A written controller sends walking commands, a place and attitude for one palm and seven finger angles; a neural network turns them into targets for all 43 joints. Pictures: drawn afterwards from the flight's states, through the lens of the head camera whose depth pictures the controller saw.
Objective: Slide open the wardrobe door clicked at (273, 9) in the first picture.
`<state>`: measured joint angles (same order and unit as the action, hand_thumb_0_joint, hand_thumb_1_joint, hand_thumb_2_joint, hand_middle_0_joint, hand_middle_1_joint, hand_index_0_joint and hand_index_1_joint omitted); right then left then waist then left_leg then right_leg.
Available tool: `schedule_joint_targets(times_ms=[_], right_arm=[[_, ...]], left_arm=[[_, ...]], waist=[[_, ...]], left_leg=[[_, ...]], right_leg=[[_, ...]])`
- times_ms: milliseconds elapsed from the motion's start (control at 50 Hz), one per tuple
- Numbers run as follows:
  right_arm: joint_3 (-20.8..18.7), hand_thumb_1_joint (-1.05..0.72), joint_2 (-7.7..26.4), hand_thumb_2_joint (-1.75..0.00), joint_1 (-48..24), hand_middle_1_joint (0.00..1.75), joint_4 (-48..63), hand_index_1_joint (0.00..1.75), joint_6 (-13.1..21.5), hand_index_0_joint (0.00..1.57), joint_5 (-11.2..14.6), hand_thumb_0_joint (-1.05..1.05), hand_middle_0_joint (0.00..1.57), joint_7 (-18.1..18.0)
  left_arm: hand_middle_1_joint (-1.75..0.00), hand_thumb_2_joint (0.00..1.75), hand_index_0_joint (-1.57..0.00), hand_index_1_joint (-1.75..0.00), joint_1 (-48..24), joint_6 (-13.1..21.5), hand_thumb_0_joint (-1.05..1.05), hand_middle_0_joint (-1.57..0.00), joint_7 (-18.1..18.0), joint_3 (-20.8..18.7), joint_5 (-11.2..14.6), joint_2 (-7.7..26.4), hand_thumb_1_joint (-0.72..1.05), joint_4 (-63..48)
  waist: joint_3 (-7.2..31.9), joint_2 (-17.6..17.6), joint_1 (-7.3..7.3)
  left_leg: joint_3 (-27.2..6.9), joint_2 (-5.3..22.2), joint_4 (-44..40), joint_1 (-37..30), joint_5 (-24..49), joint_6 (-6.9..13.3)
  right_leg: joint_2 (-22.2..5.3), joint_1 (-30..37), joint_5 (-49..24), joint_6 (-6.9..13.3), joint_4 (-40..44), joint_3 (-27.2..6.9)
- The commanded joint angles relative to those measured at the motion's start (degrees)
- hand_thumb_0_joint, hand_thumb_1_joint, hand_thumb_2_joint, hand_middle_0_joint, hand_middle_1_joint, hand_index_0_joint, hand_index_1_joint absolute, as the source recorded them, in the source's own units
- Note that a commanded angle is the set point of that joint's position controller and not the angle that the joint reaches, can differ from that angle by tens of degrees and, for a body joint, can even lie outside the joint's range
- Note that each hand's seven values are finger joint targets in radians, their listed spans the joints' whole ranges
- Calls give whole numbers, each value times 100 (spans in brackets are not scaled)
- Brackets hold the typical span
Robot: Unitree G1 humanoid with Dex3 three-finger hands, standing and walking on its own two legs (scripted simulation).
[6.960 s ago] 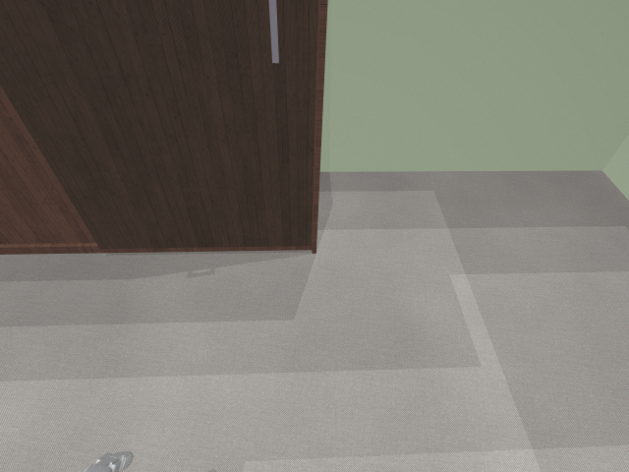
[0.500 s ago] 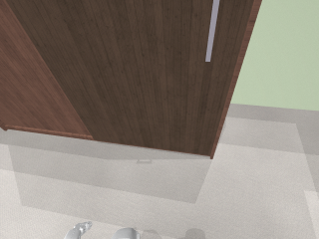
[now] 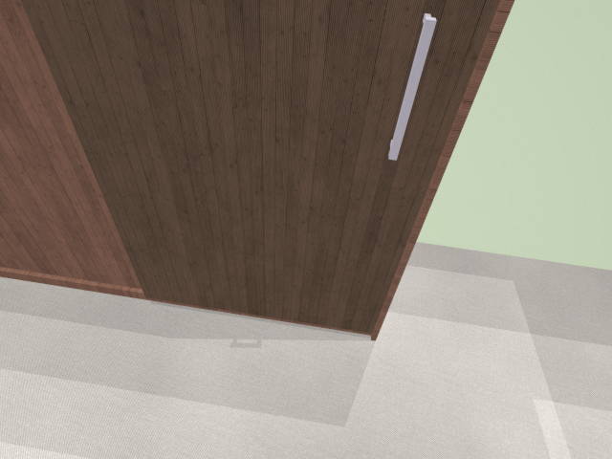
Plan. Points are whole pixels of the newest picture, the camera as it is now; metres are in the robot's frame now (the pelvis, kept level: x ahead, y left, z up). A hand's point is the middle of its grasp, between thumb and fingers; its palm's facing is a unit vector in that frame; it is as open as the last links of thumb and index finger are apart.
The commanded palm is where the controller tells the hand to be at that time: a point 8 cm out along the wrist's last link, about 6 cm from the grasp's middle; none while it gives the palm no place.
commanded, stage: take the last steps up to it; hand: right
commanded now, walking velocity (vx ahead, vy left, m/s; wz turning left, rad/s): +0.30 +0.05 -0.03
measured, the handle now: (408, 93) +0.71 -0.13 +0.18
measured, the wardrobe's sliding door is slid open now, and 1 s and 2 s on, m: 0.00 0.00 0.00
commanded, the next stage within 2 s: come to a stop and stand still in 0.70 s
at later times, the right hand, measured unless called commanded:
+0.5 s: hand out of the picture +0.06 -0.22 -0.19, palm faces +0.07 +0.99 -0.12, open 7.4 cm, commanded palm none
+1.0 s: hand (394, 371) +0.33 -0.15 -0.17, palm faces +0.02 +0.97 -0.23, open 7.2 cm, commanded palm none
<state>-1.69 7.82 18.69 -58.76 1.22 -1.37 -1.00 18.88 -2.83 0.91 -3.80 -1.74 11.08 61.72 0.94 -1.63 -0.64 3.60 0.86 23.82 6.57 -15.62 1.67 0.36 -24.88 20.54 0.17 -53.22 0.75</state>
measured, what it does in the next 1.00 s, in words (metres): walks ahead: right foot, then left foot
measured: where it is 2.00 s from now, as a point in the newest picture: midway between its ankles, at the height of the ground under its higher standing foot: outside the picture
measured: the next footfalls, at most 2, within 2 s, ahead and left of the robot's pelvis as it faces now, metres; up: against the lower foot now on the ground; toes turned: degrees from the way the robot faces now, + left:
right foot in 0.32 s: +0.17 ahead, -0.16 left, +0.00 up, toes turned -10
left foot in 0.82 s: +0.29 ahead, +0.08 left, +0.00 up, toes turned +5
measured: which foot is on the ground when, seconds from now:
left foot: down 0.00-0.34, up 0.36-0.80, down 0.82-1.00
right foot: up 0.00-0.30, down 0.32-0.82, up 0.84-1.00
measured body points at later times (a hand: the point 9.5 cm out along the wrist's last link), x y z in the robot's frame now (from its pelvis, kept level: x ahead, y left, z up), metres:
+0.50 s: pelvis +0.12 -0.06 +0.00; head +0.12 -0.08 +0.44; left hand +0.20 +0.18 -0.14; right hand +0.06 -0.27 -0.18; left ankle +0.09 +0.08 -0.66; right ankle +0.13 -0.15 -0.74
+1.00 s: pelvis +0.23 +0.03 -0.01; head +0.25 +0.05 +0.44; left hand +0.19 +0.25 -0.18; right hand +0.33 -0.20 -0.15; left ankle +0.30 +0.12 -0.74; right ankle +0.20 -0.11 -0.70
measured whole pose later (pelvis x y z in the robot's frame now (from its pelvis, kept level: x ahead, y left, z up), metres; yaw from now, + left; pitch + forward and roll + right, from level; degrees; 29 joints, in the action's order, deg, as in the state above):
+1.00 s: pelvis +0.23 +0.03 -0.01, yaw +0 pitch -2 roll -1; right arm -2.3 7.3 7.5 -58.3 1.1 -1.0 -1.9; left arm 18.4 -2.2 -1.3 -3.0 -0.4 9.5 63.7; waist -4.7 -2.6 -1.7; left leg 8.5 2.8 30.8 18.1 -10.6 3.1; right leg -3.0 -19.6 28.1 -2.2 -53.2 2.9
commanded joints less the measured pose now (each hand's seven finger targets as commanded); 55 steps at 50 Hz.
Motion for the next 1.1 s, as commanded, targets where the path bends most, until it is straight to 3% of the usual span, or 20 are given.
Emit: schedule_joint_targets(times_ms=[0,120,200,260,280,300,320,340,380,460,580,700,720,760,780,800,820,840,900,1080], right_arm=[[-94,-90,601,-90,416,30,-27,30,222,20,34,0,20,-48],[-113,-90,590,-90,1104,30,-482,30,311,20,-22,0,20,-63],[-140,-90,646,-90,1237,30,-683,30,269,20,-38,0,20,-63],[-151,-90,593,-90,1119,30,-752,30,222,20,16,0,20,-53],[-128,-90,440,-90,1134,30,-747,30,218,20,34,0,20,-46],[-87,-90,146,-90,1357,30,-662,30,205,20,80,0,20,-7],[-55,-90,249,-90,937,30,-436,30,193,20,35,0,20,4],[-93,-90,318,-90,588,30,-382,30,113,20,8,0,20,-7],[-153,-90,265,-90,177,30,-364,30,51,20,-37,0,20,91],[-192,-90,67,-90,565,30,-386,30,-98,20,-62,0,20,152],[-228,-90,329,-90,-372,30,124,30,-179,20,-40,0,20,208],[-205,-90,429,-90,-1007,30,384,30,-97,20,-3,0,20,215],[-214,-90,476,-90,-969,30,378,30,-57,20,-9,0,20,209],[-273,-90,723,-90,-49,30,42,30,37,20,-18,0,20,189],[-340,-90,1102,-90,534,30,-151,30,129,20,-36,0,20,140],[-418,-90,1615,-90,889,30,-240,30,188,20,-4,0,20,72],[-348,-90,1514,-90,679,30,-153,30,188,20,85,0,20,19],[-304,-90,1363,-90,64,30,-50,30,172,20,59,0,20,-15],[-168,-90,1000,-90,-832,30,208,30,67,20,21,0,20,-121],[-360,-90,1173,-90,-619,30,351,30,-114,20,-41,0,20,-212]], left_arm=[[-30,90,-20,-30,-307,213,0,-20,13,-100,-9,216,90,-425],[-30,90,-20,-30,-952,327,0,-20,36,-73,22,95,90,-580],[-30,90,-20,-30,-1239,462,0,-20,34,13,54,-100,90,-631],[-30,90,-20,-30,-482,580,0,-20,-58,9,40,-10,90,-327],[-30,90,-20,-30,288,644,0,-20,-131,-51,25,306,90,-80],[-30,90,-20,-30,1023,682,0,-20,-203,-195,-26,940,90,130],[-30,90,-20,-30,1353,600,0,-20,-226,-237,16,1258,90,159],[-30,90,-20,-30,1150,592,0,-20,-280,-214,11,1125,90,182],[-30,90,-20,-30,364,600,0,-20,-280,-58,18,550,90,-24],[-30,90,-20,-30,40,700,0,-20,-282,-2,33,238,90,-217],[-30,90,-20,-30,229,665,0,-20,-256,-57,24,457,90,-235],[-30,90,-20,-30,317,541,0,-20,-228,-161,-39,661,90,-159],[-30,90,-20,-30,347,521,0,-20,-222,-149,-49,636,90,-135],[-30,90,-20,-30,313,490,0,-20,-196,-119,-15,578,90,-96],[-30,90,-20,-30,435,510,0,-20,-154,-57,38,333,90,-94],[-30,90,-20,-30,518,501,0,-20,-148,76,103,-71,90,-239],[-30,90,-20,-30,519,383,0,-20,-216,39,134,178,90,-262],[-30,90,-20,-30,479,350,0,-20,-244,63,132,30,90,-146],[-30,90,-20,-30,540,183,0,-20,-266,110,158,-94,90,91],[-30,90,-20,-30,-92,-59,0,-20,-140,-55,55,163,90,-425]], waist=[[-1016,894,58],[-969,948,281],[-875,1043,343],[-517,789,-35],[-41,154,-347],[679,-1122,-505],[648,-1356,-627],[314,-1116,-633],[-877,-485,-301],[-660,-494,67],[-876,-550,13],[-787,-721,-115],[-759,-579,-89],[-233,-72,336],[225,717,581],[601,1997,573],[733,1493,493],[448,1426,310],[24,703,10],[112,963,216]], left_leg=[[-1033,1322,-1768,486,-835,426],[-1075,1447,-1594,-133,-64,699],[-885,1425,-1130,-39,763,675],[-499,1069,-136,391,1377,418],[-242,816,1077,843,1632,233],[270,270,2583,2073,-126,-73],[119,101,3652,2549,-1769,-94],[-177,283,4327,2796,-1608,-82],[-287,686,4493,2829,-747,-133],[-173,717,4033,2341,76,-314],[-105,764,2937,2777,518,-447],[207,501,1389,1843,276,-316],[301,388,1091,1452,271,-272],[438,202,295,42,712,-213],[-366,950,57,-1027,1041,14],[-1954,2248,-305,-1626,2577,521],[-1863,2395,-528,-888,3192,773],[-1788,2308,-579,-324,3325,863],[-925,1932,-490,779,3293,820],[-1076,2009,-694,658,1992,894]], right_leg=[[-472,-959,-664,-146,-721,43],[-675,-1177,-581,-186,254,267],[-552,-375,-334,-89,1347,544],[-253,1320,-871,-30,2495,896],[-591,2626,-1021,79,2882,514],[-2132,3916,-1362,581,2986,-1337],[-2811,3670,-1149,956,3608,-2095],[-2873,3116,-665,963,3945,-2191],[-2485,1668,-441,837,4284,-1461],[-1918,1197,-1069,641,4346,-243],[-1869,1617,-1726,786,4348,13],[-1918,1685,-2043,675,3760,141],[-1866,1523,-2011,618,3543,74],[-1421,1259,-1758,307,2433,443],[-1012,506,-978,79,1183,819],[-302,-405,1438,-107,-203,865],[-456,35,1614,-81,-524,207],[-527,165,1420,-122,-714,29],[-564,685,833,-191,-233,-20],[-252,114,448,-281,-309,-90]])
